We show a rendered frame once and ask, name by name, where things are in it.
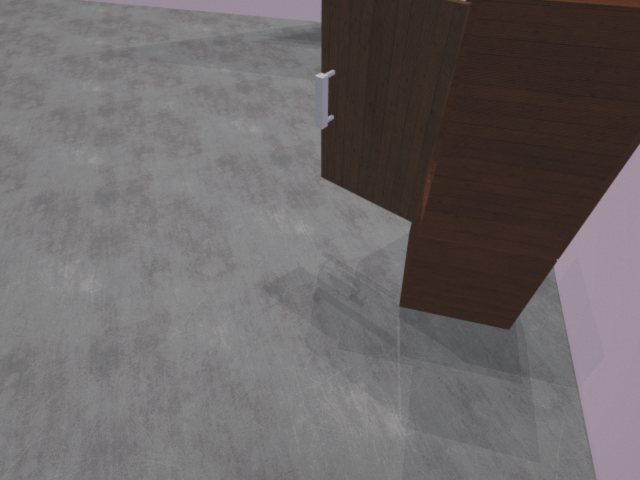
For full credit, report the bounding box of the handle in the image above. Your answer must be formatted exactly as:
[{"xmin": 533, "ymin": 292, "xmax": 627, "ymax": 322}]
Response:
[{"xmin": 315, "ymin": 70, "xmax": 335, "ymax": 129}]

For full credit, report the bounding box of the cupboard door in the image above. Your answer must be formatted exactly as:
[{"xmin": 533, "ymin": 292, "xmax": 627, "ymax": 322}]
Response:
[{"xmin": 321, "ymin": 0, "xmax": 472, "ymax": 223}]

